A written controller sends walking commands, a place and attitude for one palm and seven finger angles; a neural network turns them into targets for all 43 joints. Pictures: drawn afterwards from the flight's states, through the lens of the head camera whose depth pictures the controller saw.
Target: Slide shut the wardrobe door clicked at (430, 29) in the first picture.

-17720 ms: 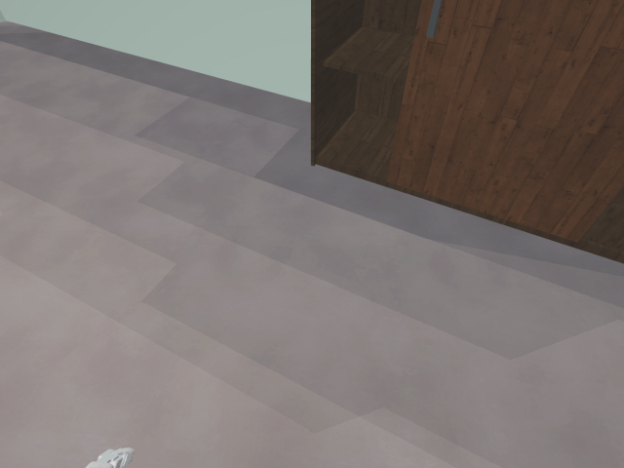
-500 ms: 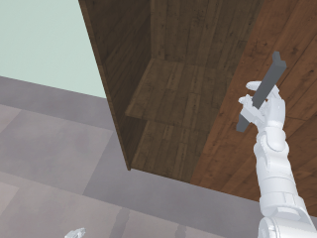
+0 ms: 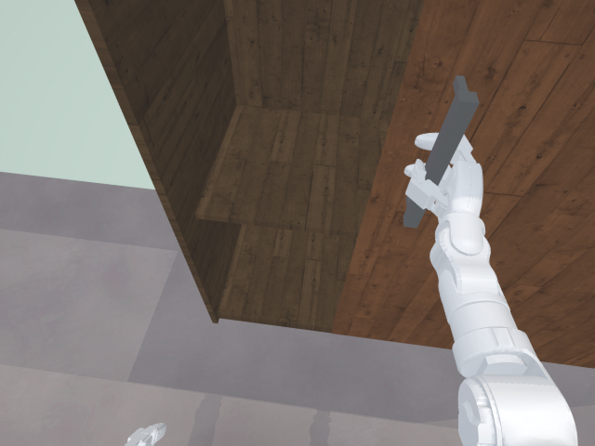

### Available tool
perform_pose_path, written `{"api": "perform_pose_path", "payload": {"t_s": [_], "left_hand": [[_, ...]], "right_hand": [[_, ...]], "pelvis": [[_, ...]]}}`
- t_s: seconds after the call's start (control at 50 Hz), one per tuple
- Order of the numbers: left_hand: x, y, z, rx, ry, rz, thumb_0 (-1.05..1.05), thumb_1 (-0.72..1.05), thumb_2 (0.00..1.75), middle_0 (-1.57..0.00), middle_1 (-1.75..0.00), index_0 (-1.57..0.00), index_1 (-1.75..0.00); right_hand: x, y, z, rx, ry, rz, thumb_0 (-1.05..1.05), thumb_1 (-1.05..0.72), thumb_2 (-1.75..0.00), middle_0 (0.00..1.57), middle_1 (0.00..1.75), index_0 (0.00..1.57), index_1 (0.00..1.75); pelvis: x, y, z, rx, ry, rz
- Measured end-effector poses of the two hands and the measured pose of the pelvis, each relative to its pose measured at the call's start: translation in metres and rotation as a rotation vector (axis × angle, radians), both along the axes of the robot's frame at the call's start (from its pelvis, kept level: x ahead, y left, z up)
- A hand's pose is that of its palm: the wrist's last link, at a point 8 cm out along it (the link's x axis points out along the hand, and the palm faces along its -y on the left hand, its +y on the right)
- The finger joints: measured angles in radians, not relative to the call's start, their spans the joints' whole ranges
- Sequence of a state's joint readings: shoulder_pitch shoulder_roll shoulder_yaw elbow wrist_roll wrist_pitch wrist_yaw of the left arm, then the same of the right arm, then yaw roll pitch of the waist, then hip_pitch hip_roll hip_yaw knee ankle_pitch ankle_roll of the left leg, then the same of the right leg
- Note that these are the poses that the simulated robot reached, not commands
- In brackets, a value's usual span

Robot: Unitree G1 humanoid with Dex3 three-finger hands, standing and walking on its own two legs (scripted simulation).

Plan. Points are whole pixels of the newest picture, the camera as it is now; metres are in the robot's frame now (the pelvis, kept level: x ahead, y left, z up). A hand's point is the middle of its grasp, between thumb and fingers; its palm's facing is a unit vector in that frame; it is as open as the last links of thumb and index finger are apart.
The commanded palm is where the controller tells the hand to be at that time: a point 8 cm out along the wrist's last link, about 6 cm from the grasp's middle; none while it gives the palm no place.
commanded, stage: tug the door sideways, standing still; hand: right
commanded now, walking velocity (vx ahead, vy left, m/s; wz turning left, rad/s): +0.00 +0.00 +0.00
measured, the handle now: (432, 161) +0.50 -0.14 +0.11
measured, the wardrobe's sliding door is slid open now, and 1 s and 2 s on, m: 0.39 0.35 0.16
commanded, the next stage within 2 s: step sideways, sliding the door along in 0.42 s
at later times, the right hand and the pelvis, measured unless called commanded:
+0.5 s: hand (396, 183) +0.45 -0.08 +0.11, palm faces +0.09 +1.00 -0.03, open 5.7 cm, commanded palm +0.43 -0.08 +0.12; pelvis -0.02 +0.00 +0.00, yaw -1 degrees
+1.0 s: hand (391, 181) +0.45 -0.08 +0.11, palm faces +0.06 +0.99 -0.12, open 5.8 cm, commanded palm +0.43 -0.08 +0.12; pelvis +0.01 +0.05 +0.00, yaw -2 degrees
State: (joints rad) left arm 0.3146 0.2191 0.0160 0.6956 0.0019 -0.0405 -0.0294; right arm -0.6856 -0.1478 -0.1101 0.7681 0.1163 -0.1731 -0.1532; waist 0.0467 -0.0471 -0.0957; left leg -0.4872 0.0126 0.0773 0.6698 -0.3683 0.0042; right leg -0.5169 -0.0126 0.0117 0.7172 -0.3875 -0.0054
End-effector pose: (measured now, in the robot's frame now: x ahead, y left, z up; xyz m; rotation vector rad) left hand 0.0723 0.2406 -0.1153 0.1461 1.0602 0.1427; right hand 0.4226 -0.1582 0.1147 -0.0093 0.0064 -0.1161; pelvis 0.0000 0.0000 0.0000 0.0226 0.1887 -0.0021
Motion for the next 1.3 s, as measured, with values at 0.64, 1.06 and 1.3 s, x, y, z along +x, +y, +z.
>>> {"api": "perform_pose_path", "payload": {"t_s": [0.64, 1.06, 1.3], "left_hand": [[-0.039, 0.003, -0.002, 0.035, 0.059, 0.070, 0.01, 0.91, 0.90, -0.20, -0.30, -0.21, -0.30], [0.065, 0.059, 0.001, 0.088, -0.034, -0.073, 0.01, 0.91, 0.90, -0.20, -0.30, -0.21, -0.30], [0.135, 0.091, -0.014, -0.048, -0.076, -0.223, 0.01, 0.91, 0.90, -0.20, -0.30, -0.21, -0.30]], "right_hand": [[0.005, 0.025, 0.003, -0.102, 0.014, 0.107, 0.00, -0.71, -0.80, 0.39, 1.40, 0.33, 1.40], [0.004, 0.033, 0.004, -0.091, 0.033, 0.034, 0.03, -0.73, -0.85, 0.44, 1.39, 0.30, 1.40], [-0.001, 0.055, 0.004, -0.150, 0.029, -0.154, 0.01, -0.74, -0.83, 0.45, 1.40, 0.22, 1.40]], "pelvis": [[-0.015, -0.002, 0.002, -0.009, -0.045, 0.017], [0.006, 0.059, -0.001, -0.034, -0.198, -0.026], [0.036, 0.144, -0.004, 0.001, -0.260, -0.117]]}}
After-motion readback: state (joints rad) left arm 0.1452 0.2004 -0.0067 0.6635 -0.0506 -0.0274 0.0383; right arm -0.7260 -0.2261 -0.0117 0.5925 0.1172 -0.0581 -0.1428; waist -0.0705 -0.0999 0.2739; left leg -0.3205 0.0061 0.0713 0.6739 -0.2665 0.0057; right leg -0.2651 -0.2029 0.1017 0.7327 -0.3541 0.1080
